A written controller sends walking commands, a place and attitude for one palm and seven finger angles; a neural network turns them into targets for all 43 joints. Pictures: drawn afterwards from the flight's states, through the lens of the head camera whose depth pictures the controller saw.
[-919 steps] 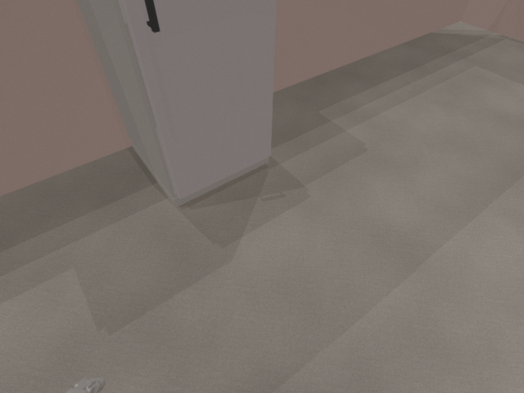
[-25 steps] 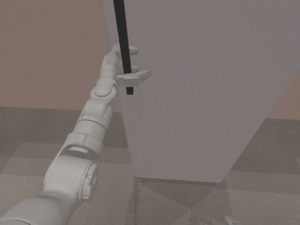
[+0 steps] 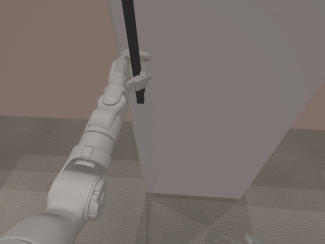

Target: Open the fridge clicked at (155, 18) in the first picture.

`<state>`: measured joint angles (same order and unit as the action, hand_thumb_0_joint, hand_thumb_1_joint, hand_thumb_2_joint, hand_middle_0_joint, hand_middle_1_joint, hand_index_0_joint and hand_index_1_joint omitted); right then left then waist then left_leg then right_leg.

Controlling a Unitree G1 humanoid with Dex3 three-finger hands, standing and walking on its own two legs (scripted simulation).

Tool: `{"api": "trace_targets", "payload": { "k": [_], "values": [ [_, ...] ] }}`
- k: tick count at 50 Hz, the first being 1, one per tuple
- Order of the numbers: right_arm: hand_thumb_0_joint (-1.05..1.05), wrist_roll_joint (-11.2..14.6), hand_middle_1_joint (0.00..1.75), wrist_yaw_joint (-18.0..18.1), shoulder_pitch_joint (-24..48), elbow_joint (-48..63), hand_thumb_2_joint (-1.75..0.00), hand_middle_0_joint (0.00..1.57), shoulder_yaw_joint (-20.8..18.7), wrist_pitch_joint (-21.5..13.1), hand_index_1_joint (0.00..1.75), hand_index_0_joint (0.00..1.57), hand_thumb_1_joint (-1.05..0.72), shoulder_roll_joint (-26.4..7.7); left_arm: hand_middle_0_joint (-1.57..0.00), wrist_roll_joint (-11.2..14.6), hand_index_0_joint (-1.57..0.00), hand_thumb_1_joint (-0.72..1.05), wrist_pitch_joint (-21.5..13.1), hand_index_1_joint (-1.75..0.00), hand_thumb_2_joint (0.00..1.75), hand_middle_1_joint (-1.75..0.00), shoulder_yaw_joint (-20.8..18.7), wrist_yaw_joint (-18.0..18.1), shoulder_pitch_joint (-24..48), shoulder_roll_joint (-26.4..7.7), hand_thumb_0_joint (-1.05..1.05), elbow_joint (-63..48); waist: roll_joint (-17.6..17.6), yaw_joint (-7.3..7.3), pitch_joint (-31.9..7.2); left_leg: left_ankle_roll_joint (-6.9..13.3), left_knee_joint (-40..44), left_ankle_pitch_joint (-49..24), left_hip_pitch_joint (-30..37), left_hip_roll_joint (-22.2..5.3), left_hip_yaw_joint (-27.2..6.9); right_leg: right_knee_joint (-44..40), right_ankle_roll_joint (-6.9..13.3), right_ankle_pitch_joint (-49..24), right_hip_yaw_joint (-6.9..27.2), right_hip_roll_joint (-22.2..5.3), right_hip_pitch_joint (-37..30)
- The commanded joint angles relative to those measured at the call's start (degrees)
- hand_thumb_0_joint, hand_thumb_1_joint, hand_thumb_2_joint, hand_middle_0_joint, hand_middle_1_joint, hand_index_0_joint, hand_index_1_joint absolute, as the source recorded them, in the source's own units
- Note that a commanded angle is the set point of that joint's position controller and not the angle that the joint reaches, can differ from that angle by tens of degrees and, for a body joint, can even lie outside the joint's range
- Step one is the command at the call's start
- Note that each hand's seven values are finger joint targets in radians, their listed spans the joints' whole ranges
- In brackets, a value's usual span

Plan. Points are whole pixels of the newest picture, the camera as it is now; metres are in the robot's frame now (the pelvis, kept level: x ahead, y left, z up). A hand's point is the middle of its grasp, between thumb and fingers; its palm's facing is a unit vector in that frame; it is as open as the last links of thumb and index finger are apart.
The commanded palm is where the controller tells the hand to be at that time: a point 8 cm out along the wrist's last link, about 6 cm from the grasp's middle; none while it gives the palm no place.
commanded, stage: grip the handle and tug to test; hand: left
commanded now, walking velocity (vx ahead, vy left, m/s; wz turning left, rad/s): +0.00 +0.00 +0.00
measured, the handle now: (135, 49) +0.50 +0.09 +0.25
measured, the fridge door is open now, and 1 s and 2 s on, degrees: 0 1 23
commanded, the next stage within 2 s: pull the door a little, standing still in 0.46 s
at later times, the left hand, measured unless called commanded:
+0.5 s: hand (144, 80) +0.44 +0.07 +0.20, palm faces -0.04 -1.00 +0.01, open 5.4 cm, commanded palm +0.39 +0.11 +0.20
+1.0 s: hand (143, 84) +0.43 +0.07 +0.20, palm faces -0.06 -1.00 +0.00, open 6.0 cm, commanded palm +0.35 +0.12 +0.20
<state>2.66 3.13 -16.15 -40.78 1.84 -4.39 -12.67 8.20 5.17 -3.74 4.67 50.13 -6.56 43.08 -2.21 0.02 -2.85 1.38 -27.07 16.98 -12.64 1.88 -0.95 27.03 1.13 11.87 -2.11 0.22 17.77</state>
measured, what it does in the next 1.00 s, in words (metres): stands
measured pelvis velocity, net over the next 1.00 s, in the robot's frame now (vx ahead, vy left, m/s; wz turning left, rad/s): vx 0.05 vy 0.00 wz -0.05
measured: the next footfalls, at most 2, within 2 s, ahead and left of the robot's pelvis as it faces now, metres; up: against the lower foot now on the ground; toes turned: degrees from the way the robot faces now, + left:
left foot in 1.96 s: +0.00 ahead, +0.05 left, +0.00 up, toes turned +8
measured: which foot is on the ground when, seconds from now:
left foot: down 0.00-1.00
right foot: down 0.00-1.00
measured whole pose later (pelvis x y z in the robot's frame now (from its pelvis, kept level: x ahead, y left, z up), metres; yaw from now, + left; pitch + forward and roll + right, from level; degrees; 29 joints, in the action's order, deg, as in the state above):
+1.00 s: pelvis +0.05 +0.00 +0.00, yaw -3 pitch +2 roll +0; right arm 2.5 1.2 -11.4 -32.5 2.6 3.9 -11.8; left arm 8.3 19.4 -5.4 3.0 25.0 -5.9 5.3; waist -3.3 0.8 -4.6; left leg 0.9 -23.3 17.6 -5.9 0.8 2.1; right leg 24.0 1.2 13.8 0.6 1.5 12.2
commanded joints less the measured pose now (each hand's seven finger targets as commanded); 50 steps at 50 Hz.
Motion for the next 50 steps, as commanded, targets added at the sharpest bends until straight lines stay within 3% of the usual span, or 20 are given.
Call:
{"api": "trace_targets", "payload": {
  "k": [1,7,9,12,20,22,23,25,27,29,30,31,32,34,36,38,40,45,46,50],
  "values": [
    [0.00,-0.14,0.30,0.79,2.29,6.98,-0.90,0.20,-1.81,-2.22,0.30,0.20,-0.90,-6.58,-0.45,-0.29,-0.45,0.90,-3.10,-1.40,0.90,-1.40,1.28,-1.93,31.66,-2.36,0.00,-11.90,6.50,3.10,-16.10,-0.14,2.77,-16.32,3.22,-1.85,-0.02,-1.92,0.67,-14.97,0.28,-0.34,-8.96],
    [0.00,-0.03,0.30,0.51,3.42,8.03,-0.90,0.20,-1.67,-2.14,0.30,0.20,-0.90,-6.11,-0.45,0.17,-0.45,0.90,-2.97,-1.40,0.90,-1.40,1.61,-2.46,28.34,-1.19,0.00,-15.69,4.00,2.00,-18.54,-0.43,2.73,-18.46,4.37,-1.78,0.38,-1.42,0.99,-16.82,0.27,-0.38,-10.49],
    [0.00,-0.09,0.30,0.41,3.57,8.30,-0.90,0.20,-1.69,-2.02,0.30,0.20,-0.90,-6.07,-0.45,0.43,-0.45,0.90,-2.67,-1.40,0.90,-1.40,0.17,-2.63,25.71,-2.34,0.00,-17.08,5.96,1.38,-18.83,-0.38,2.79,-19.10,3.91,-1.77,0.78,-1.44,0.92,-18.27,0.32,-0.36,-11.98],
    [0.00,0.06,0.30,0.17,4.62,9.44,-0.90,0.20,-1.73,-1.84,0.30,0.20,-0.90,-6.05,-0.45,0.67,-0.45,0.90,-2.22,-1.40,0.90,-1.40,0.80,-3.02,22.36,-1.33,0.00,-21.17,4.58,0.68,-19.47,-0.58,2.81,-22.27,5.05,-2.03,0.92,-1.02,1.10,-20.60,0.12,-0.34,-13.14],
    [0.00,0.12,0.30,-0.12,6.59,11.27,-0.90,0.20,-1.94,-0.34,0.30,0.20,-0.90,-6.06,-0.45,0.57,-0.45,0.90,2.11,-1.40,0.90,-1.40,-1.51,-3.08,12.25,-3.14,0.00,-29.40,6.78,-0.67,-18.88,-0.50,2.98,-25.75,5.16,-2.34,2.04,-1.08,0.80,-25.49,0.08,-0.35,-16.13],
    [0.00,0.07,0.30,-0.16,7.71,12.33,-0.90,0.20,-1.87,0.21,0.30,0.20,-0.90,-5.92,-0.45,0.36,-0.45,0.90,3.10,-1.40,0.90,-1.40,-1.49,-2.82,9.60,-3.30,0.00,-33.03,4.11,-1.47,-19.68,-0.76,3.11,-27.86,5.89,-2.27,2.24,-0.86,0.87,-26.96,0.07,-0.59,-17.42],
    [0.00,0.05,0.30,-0.18,7.78,12.39,-0.90,0.20,-1.91,0.49,0.30,0.20,-0.90,-5.85,-0.45,0.31,-0.45,0.90,3.79,-1.40,0.90,-1.40,-2.34,-2.67,7.89,-3.97,0.00,-34.19,4.71,-1.63,-20.13,-0.80,2.73,-29.57,6.24,-2.35,2.28,-0.63,0.90,-28.51,-0.01,-0.54,-17.97],
    [0.00,0.04,0.30,-0.33,7.88,12.40,-0.90,0.20,-1.97,1.17,0.30,0.20,-0.90,-5.82,-0.45,-0.14,-0.45,0.90,5.26,-1.40,0.90,-1.40,-0.56,-2.78,8.41,-2.85,0.00,-36.40,5.29,-0.81,-19.42,-0.86,2.64,-30.52,6.54,-2.40,2.51,-0.70,0.67,-30.02,-0.07,-0.52,-17.61],
    [0.00,-0.04,0.30,-0.26,8.55,13.10,-0.90,0.20,-1.91,1.70,0.30,0.20,-0.90,-5.69,-0.45,-0.03,-0.45,0.90,6.61,-1.40,0.90,-1.40,-0.53,-2.61,5.40,-2.56,0.00,-37.74,3.81,-1.32,-19.52,-1.06,2.37,-33.29,7.47,-2.56,2.42,-0.51,0.69,-31.11,-0.25,-0.62,-17.82],
    [0.00,-0.06,0.30,0.00,8.22,12.45,-0.90,0.20,-1.90,2.37,0.30,0.20,-0.90,-5.83,-0.45,-0.34,-0.45,0.90,8.17,-1.40,0.90,-1.40,-0.09,-2.25,9.73,-2.95,0.00,-37.26,4.66,-0.11,-18.85,-1.02,2.14,-32.77,7.38,-2.37,2.46,-0.75,0.50,-31.71,-0.14,-0.54,-16.97],
    [0.00,-0.12,0.30,0.31,7.76,11.62,-0.90,0.20,-2.02,2.72,0.30,0.20,-0.90,-5.95,-0.45,-0.75,-0.45,0.90,8.71,-1.40,0.90,-1.40,-1.79,-1.72,13.86,-5.35,0.00,-36.33,4.82,0.59,-18.60,-1.00,2.08,-31.45,7.30,-2.24,2.39,-1.09,0.50,-31.01,-0.06,-0.44,-16.19],
    [0.00,-0.19,0.30,0.69,7.88,11.87,-0.90,0.20,-2.08,3.15,0.30,0.20,-0.90,-6.18,-0.45,-1.06,-0.45,0.90,9.04,-1.40,0.90,-1.40,-3.56,-1.29,12.91,-7.33,0.00,-35.12,4.72,-0.23,-18.31,-0.96,2.33,-31.54,7.17,-2.15,2.20,-1.13,0.62,-30.27,-0.11,-0.38,-16.75],
    [0.00,-0.33,0.30,0.73,8.37,12.14,-0.90,0.20,-1.90,3.23,0.30,0.20,-0.90,-5.74,-0.45,-0.99,-0.45,0.90,9.41,-1.40,0.90,-1.40,-2.83,-1.33,11.72,-6.02,0.00,-35.61,3.27,-0.35,-18.84,-0.84,2.27,-31.83,7.39,-2.00,2.44,-1.04,0.69,-30.67,0.03,-0.51,-16.76],
    [0.00,-0.31,0.30,0.51,8.49,12.47,-0.90,0.20,-1.66,3.44,0.30,0.20,-0.90,-5.44,-0.45,-0.38,-0.45,0.90,9.89,-1.40,0.90,-1.40,-1.86,-1.54,8.06,-3.78,0.00,-35.93,4.66,-0.76,-19.26,-1.17,2.11,-33.43,7.42,-2.01,2.20,-0.55,0.74,-31.93,-0.43,-0.53,-17.56],
    [0.00,-0.41,0.30,0.39,9.04,13.37,-0.90,0.20,-1.78,3.79,0.30,0.20,-0.90,-5.77,-0.45,0.01,-0.45,0.90,9.71,-1.40,0.90,-1.40,-3.12,-1.72,4.11,-4.79,0.00,-36.98,5.71,-1.82,-20.49,-1.16,2.01,-35.47,7.63,-2.04,2.19,-0.09,0.73,-34.04,-0.48,-0.60,-19.41],
    [0.00,-0.44,0.30,0.07,9.61,13.77,-0.90,0.20,-1.56,4.03,0.30,0.20,-0.90,-5.31,-0.45,0.08,-0.45,0.90,9.42,-1.40,0.90,-1.40,-1.69,-2.15,3.24,-3.52,0.00,-40.28,5.35,-1.47,-20.20,-1.27,2.01,-36.70,8.02,-2.19,2.24,-0.01,0.74,-35.06,-0.44,-0.84,-19.57],
    [0.00,-0.50,0.30,-0.28,10.06,14.65,-0.90,0.20,-1.55,4.31,0.30,0.20,-0.90,-5.31,-0.45,0.11,-0.45,0.90,9.27,-1.40,0.90,-1.40,-2.44,-2.41,0.66,-4.35,0.00,-43.39,4.62,-2.13,-21.40,-1.25,1.98,-37.28,8.43,-2.22,2.31,0.22,0.78,-35.64,-0.23,-0.88,-20.53],
    [0.00,-0.31,0.30,-1.03,12.08,16.84,-0.90,0.20,-1.37,5.07,0.30,0.20,-0.90,-5.21,-0.45,0.75,-0.45,0.90,10.13,-1.40,0.90,-1.40,-2.43,-3.52,-9.79,-4.04,0.00,-49.82,6.46,-3.10,-19.79,-0.87,2.47,-36.44,7.36,-2.57,2.53,0.10,0.67,-36.26,-0.18,-0.93,-21.72],
    [0.00,-0.20,0.30,-1.10,12.64,17.70,-0.90,0.20,-1.48,5.40,0.30,0.20,-0.90,-5.54,-0.45,0.80,-0.45,0.90,10.38,-1.40,0.90,-1.40,-3.01,-3.73,-13.10,-4.92,0.00,-51.22,5.51,-3.93,-19.92,-0.97,2.61,-37.10,7.21,-2.70,2.50,0.18,0.81,-36.22,-0.19,-1.00,-22.45],
    [0.00,-0.18,0.30,-2.24,13.71,19.28,-0.90,0.20,-1.32,6.03,0.30,0.20,-0.90,-4.94,-0.45,1.01,-0.45,0.90,12.29,-1.40,0.90,-1.40,-2.02,-4.20,-22.04,-4.28,0.00,-61.21,4.36,-4.39,-20.18,-0.81,2.12,-38.43,6.93,-2.69,2.61,0.83,0.72,-38.80,0.07,-1.18,-23.19]
  ]
}}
